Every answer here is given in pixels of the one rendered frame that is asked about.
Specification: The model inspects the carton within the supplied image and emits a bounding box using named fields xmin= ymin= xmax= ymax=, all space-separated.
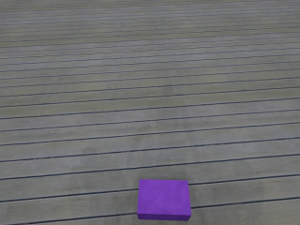
xmin=137 ymin=179 xmax=192 ymax=221

